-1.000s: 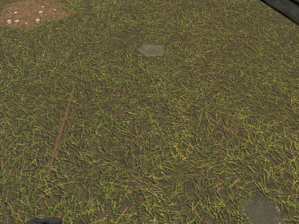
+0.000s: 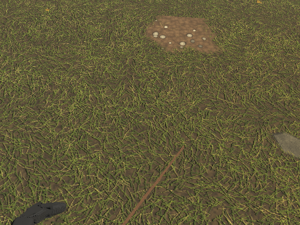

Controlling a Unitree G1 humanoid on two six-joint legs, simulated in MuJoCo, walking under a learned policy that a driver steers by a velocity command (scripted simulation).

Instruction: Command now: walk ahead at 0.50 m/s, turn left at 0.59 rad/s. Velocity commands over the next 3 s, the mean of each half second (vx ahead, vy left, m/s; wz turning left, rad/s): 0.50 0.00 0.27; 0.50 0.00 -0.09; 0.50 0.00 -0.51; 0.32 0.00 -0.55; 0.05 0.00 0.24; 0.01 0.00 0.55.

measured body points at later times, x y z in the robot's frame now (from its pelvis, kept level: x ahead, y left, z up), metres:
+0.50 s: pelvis +0.27 -0.03 +0.00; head +0.30 -0.03 +0.45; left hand +0.23 +0.25 -0.12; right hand +0.52 -0.23 -0.08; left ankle +0.41 +0.15 -0.70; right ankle +0.21 -0.14 -0.74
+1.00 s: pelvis +0.53 +0.05 +0.00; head +0.55 +0.06 +0.45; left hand +0.69 +0.32 -0.11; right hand +0.59 -0.23 -0.12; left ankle +0.45 +0.14 -0.74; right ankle +0.73 -0.10 -0.68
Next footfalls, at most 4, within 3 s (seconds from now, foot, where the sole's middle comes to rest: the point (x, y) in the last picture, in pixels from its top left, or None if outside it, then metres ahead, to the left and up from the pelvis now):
0.12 right None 0.25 -0.14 -0.78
0.62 left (108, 220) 0.49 0.14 -0.78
1.16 right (152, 154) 0.81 -0.07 -0.78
1.64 left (122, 107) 1.12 0.07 -0.78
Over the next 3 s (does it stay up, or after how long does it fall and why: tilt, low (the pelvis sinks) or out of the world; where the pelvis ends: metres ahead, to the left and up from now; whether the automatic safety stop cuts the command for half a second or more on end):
stays up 1.08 -0.04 -0.01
